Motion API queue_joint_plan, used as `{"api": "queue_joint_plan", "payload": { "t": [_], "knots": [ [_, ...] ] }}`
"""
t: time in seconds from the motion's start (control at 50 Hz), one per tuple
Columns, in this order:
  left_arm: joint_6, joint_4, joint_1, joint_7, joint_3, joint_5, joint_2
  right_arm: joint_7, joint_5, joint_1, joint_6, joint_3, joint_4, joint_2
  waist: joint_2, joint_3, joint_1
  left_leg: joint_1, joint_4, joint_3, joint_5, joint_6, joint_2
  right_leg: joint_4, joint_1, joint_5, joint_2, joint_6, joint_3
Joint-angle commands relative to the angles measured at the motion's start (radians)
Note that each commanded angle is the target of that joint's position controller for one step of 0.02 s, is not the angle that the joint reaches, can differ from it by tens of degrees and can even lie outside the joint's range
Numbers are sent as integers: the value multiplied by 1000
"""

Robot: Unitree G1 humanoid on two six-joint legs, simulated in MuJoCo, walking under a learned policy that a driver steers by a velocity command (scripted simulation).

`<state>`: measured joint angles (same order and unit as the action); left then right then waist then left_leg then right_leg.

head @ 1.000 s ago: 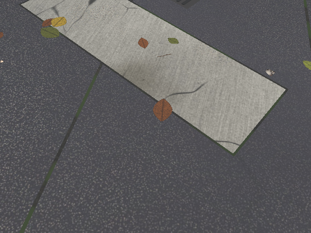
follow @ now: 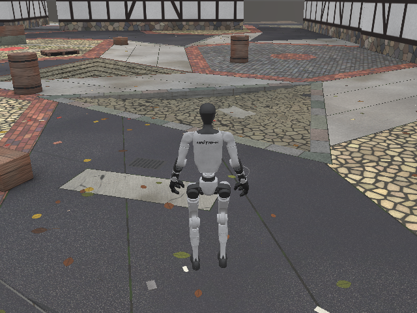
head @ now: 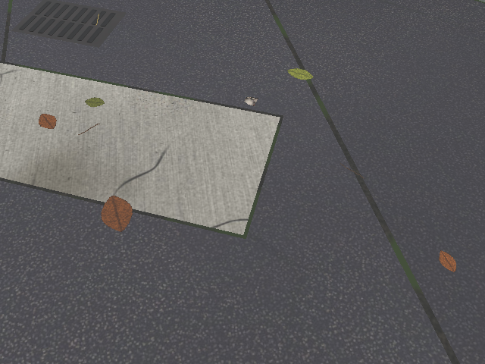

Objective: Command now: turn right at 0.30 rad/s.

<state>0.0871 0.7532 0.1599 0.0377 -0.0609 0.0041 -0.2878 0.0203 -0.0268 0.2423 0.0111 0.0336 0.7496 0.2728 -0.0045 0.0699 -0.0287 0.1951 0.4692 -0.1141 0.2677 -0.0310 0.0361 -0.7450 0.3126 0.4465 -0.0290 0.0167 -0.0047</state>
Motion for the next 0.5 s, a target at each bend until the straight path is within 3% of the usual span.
{"api": "queue_joint_plan", "payload": {
  "t": [0.02,0.04,0.06,0.08,0.1,0.12,0.14,0.18,0.22,0.24,0.32,0.4,0.46,0.48,0.5],
  "knots": [
    [-23,-49,48,-13,-5,0,-58,-8,11,-8,0,46,-31,176,170,-103,35,-61,-17,164,-514,-148,206,260,-107,-125,-31,-35,61],
    [-35,-42,63,-20,-2,12,-66,-8,16,2,4,43,-21,168,128,-101,53,-2,23,144,-436,-98,187,428,-201,-276,-16,-45,29],
    [-51,-44,77,-29,-9,33,-126,-12,12,38,5,30,-26,116,-31,-140,40,115,151,87,-224,-31,126,512,-335,-317,147,-69,-181],
    [-60,-64,43,-32,-21,19,-218,-11,14,32,10,4,-66,32,-241,-109,21,254,228,21,262,29,-25,492,-300,-670,388,-191,-431],
    [-67,-39,83,-39,-14,14,-165,2,12,-11,30,15,-45,89,-161,-117,77,190,347,121,327,33,6,460,-227,-672,390,-277,-384],
    [-70,-38,30,-42,6,13,-113,-2,22,-3,40,21,-34,99,-133,-82,38,189,387,140,288,32,2,468,-197,-635,337,-275,-317],
    [-69,-40,-27,-46,19,15,-82,-6,23,9,40,24,-14,103,-122,-55,15,183,376,149,233,33,7,481,-172,-581,281,-238,-259],
    [-73,-31,-44,-56,24,11,-79,-10,5,47,41,30,21,113,-150,-60,2,166,378,131,167,43,-7,464,-193,-667,220,-206,-190],
    [-78,-10,-31,-60,41,13,-43,-17,10,83,42,17,59,73,-110,-93,1,101,320,136,153,54,-14,457,-200,-680,213,-194,-132],
    [-80,2,-29,-62,42,16,-49,-18,14,71,43,12,65,61,-112,-83,9,83,276,135,147,56,-18,454,-193,-644,208,-189,-117],
    [-69,30,-5,-72,14,15,-123,-14,20,25,42,22,59,92,-128,-60,41,120,256,117,180,46,-41,417,-203,-576,251,-220,-146],
    [-60,39,-6,-76,-2,15,-126,-14,22,24,34,22,54,71,-110,-68,40,136,265,94,215,24,-35,389,-204,-597,298,-247,-160],
    [-53,39,-43,-77,-12,13,-131,-19,22,63,26,20,60,50,-102,-88,3,44,114,65,119,-6,-48,321,-167,-597,287,-213,-110],
    [-50,42,-47,-77,-17,13,-136,-20,19,76,18,20,60,56,-77,-85,-15,-14,-11,91,1,-23,-45,275,-122,-520,265,-168,-78],
    [-48,34,-38,-74,-16,14,-114,-19,3,84,8,34,54,118,51,-80,-10,-67,-150,275,-73,-58,48,124,-34,-365,190,-101,-8]
  ]
}}
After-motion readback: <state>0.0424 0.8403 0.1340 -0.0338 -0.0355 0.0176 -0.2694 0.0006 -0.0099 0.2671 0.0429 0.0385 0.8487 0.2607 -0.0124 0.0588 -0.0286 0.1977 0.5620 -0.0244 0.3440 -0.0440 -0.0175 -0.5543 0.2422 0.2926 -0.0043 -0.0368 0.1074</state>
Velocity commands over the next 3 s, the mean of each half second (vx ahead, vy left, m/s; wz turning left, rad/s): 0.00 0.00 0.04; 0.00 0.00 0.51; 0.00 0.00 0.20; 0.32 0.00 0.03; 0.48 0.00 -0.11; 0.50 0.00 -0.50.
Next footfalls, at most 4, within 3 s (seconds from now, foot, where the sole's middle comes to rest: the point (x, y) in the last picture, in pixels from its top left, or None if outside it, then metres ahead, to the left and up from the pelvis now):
0.06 right None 0.03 -0.11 -0.78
0.50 left None -0.02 0.08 -0.78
1.00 right None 0.06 -0.10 -0.78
1.38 left None -0.07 0.07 -0.78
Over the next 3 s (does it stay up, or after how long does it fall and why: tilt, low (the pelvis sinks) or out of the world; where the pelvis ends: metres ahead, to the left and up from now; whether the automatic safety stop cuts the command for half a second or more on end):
stays up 0.63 0.17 -0.01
